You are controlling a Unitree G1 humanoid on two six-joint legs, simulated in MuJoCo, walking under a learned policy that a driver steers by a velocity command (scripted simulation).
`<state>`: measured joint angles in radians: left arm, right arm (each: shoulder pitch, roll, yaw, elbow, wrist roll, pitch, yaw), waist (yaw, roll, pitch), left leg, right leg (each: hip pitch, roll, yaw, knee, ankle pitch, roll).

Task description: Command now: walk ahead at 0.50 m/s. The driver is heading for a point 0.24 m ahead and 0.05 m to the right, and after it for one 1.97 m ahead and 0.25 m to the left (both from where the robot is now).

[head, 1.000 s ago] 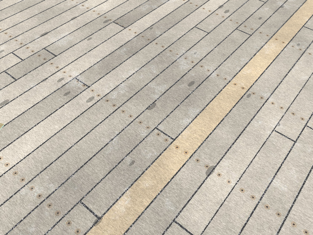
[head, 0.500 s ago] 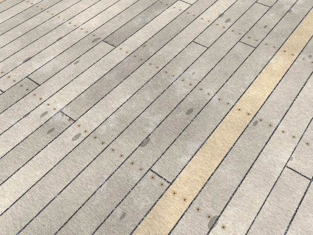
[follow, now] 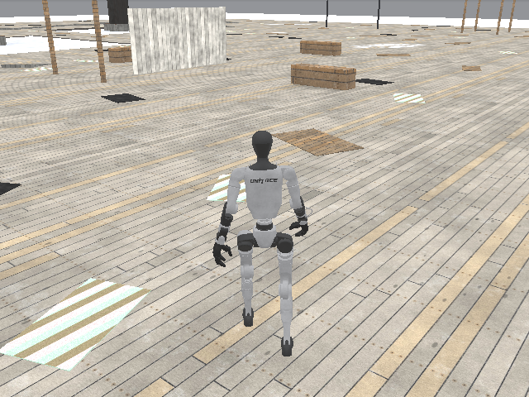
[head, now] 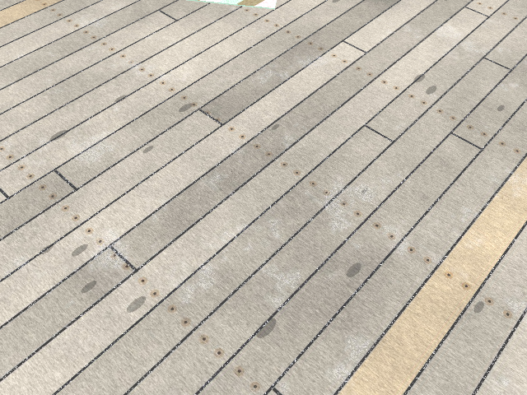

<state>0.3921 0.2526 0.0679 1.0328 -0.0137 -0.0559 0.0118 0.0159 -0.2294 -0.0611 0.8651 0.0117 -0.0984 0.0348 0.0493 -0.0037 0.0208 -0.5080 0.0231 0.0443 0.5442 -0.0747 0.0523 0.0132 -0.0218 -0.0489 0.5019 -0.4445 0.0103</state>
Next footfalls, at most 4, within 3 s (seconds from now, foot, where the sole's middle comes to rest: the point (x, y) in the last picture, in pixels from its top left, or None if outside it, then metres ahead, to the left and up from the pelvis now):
0.54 right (336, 393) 0.47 -0.14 -0.76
1.08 left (243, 276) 0.78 0.11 -0.76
1.46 right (329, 275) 0.80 -0.13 -0.76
2.58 left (252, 168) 1.19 0.11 -0.76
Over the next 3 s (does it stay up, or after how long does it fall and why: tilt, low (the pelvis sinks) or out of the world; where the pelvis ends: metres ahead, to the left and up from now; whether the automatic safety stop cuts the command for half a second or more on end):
stays up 1.26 0.05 0.02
